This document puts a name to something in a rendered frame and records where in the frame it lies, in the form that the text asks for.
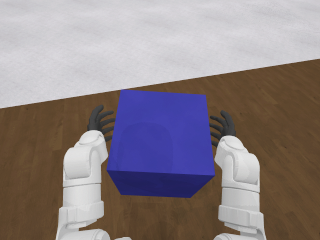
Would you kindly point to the robot right forearm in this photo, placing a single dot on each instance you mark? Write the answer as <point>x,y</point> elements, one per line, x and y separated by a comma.
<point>240,202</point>

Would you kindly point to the robot left hand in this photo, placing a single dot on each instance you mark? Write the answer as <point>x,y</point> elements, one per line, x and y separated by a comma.
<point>95,124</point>

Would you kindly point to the robot left forearm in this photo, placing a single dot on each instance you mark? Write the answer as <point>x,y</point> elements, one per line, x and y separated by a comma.
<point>82,204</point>

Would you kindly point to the carton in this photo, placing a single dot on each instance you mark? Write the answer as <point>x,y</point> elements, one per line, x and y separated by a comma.
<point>161,144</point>

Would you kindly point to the robot left upper arm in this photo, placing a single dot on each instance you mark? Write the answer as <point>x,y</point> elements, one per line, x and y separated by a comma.
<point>93,234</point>

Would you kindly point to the robot right hand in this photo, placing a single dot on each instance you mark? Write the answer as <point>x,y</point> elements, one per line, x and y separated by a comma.
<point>228,128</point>

